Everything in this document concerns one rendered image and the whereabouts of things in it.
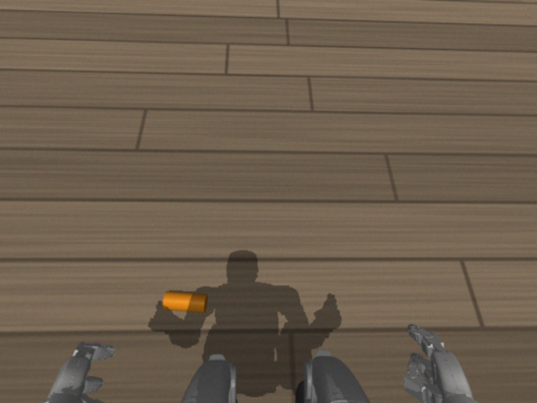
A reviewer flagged right robot hand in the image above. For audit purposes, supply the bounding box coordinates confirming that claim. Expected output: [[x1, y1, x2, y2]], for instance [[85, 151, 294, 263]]
[[404, 324, 473, 403]]

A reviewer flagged left robot hand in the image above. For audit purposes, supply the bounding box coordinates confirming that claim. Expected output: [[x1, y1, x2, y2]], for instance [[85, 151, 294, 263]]
[[47, 342, 115, 403]]

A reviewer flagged can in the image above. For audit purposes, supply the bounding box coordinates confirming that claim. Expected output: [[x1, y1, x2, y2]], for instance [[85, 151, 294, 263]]
[[163, 291, 207, 313]]

